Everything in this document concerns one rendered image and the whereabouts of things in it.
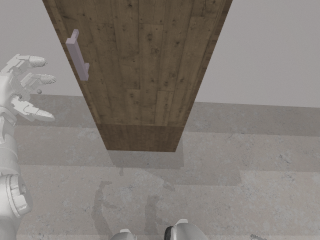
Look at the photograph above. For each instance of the handle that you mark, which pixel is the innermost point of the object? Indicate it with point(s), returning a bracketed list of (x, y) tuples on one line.
[(75, 53)]

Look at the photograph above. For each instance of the left robot shin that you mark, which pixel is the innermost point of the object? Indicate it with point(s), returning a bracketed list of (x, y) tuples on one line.
[(124, 230)]

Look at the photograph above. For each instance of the cupboard door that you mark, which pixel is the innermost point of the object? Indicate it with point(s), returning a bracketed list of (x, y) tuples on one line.
[(145, 56)]

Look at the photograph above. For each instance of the robot shin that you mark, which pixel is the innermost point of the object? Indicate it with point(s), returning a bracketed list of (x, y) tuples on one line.
[(124, 230), (181, 221)]

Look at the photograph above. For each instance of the right robot shin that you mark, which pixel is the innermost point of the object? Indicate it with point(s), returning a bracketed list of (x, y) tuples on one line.
[(181, 221)]

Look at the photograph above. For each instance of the robot left upper arm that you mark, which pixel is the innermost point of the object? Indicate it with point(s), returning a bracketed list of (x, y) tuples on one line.
[(15, 201)]

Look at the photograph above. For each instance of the robot left forearm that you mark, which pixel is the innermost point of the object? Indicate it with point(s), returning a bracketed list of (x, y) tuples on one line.
[(8, 144)]

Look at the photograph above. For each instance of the robot left hand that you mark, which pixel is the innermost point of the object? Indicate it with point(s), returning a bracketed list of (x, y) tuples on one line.
[(10, 87)]

